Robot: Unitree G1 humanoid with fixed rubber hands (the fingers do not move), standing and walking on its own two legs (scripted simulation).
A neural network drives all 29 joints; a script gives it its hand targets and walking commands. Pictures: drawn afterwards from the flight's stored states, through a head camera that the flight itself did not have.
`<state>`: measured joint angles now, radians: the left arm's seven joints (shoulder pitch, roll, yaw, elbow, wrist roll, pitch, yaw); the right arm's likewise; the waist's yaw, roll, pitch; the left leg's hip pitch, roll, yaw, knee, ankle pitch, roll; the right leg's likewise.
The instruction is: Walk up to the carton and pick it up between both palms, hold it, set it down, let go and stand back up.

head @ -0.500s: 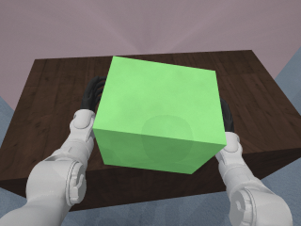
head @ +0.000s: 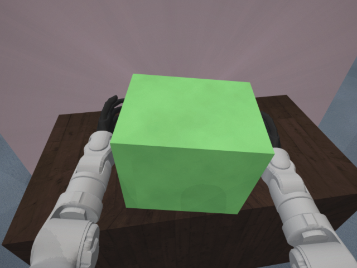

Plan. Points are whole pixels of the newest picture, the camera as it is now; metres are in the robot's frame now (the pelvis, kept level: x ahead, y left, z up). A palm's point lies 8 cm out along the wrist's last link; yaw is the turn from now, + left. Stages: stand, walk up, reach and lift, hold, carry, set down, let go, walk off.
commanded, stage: reach and lift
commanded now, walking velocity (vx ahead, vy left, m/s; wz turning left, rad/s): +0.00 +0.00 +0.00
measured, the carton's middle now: (186, 146) +0.40 -0.03 +0.09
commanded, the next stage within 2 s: hold in 1.60 s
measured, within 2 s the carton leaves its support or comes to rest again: neither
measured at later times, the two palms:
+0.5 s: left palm (105, 137) +0.38 +0.15 +0.16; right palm (278, 151) +0.33 -0.22 +0.13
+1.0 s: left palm (100, 123) +0.37 +0.15 +0.20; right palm (286, 133) +0.34 -0.22 +0.18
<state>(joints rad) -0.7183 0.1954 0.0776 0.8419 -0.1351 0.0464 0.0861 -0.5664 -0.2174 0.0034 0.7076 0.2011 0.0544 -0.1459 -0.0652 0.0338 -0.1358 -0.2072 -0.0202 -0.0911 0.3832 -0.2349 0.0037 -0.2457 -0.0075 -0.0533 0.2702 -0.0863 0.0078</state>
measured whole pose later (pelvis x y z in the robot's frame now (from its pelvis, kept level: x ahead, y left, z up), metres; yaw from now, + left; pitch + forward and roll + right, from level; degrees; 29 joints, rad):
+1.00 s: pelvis -0.02 -0.01 +0.00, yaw -1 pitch -2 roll -1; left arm -0.64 0.09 0.30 0.25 0.13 0.60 0.00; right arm -0.62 -0.17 -0.12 0.46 0.16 0.41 -0.05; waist -0.10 -0.01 -0.07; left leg -0.10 -0.01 -0.08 0.34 -0.21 0.00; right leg -0.16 0.00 -0.04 0.26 -0.07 0.00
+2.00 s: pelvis -0.02 -0.01 +0.00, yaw -2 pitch -3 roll -1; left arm -0.70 0.09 0.34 0.21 0.16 0.75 -0.01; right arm -0.72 -0.20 -0.09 0.48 0.21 0.53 -0.07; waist -0.07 0.00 -0.09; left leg -0.09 0.00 -0.07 0.35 -0.22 0.00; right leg -0.15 0.01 -0.03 0.26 -0.07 -0.01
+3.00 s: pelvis -0.01 -0.01 +0.00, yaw +0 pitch -3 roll -1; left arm -0.69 0.10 0.35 0.16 0.15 0.77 -0.03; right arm -0.71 -0.20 -0.07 0.42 0.24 0.56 -0.11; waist -0.08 0.02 -0.10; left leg -0.09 0.00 -0.09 0.36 -0.22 -0.01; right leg -0.13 0.01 -0.05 0.25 -0.07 0.00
